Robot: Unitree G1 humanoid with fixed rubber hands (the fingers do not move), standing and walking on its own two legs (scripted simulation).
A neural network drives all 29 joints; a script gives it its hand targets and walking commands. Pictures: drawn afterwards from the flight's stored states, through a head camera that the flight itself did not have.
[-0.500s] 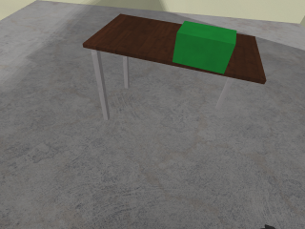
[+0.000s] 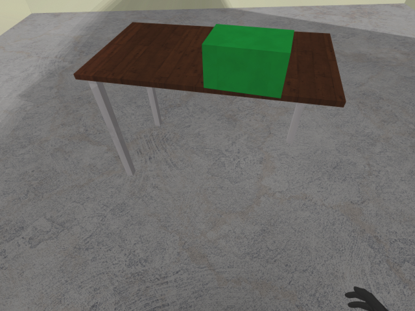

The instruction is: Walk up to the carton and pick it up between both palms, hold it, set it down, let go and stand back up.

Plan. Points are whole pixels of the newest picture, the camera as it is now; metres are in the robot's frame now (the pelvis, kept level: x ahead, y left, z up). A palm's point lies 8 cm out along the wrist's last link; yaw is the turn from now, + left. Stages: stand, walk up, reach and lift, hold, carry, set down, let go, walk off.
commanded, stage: walk up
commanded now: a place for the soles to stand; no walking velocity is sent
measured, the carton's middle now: (247, 59) +0.93 -0.15 +0.04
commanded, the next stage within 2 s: none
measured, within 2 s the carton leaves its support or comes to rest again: neither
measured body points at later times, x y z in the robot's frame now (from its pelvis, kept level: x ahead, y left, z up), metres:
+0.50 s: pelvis +0.02 +0.05 +0.01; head +0.05 +0.07 +0.45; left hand +0.11 +0.37 -0.11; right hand +0.14 -0.27 -0.06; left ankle +0.05 +0.11 -0.71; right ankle +0.05 -0.11 -0.67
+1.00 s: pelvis +0.05 +0.00 +0.00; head +0.08 -0.01 +0.45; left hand +0.13 +0.32 -0.09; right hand +0.15 -0.32 -0.09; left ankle +0.06 +0.11 -0.70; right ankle +0.09 -0.12 -0.71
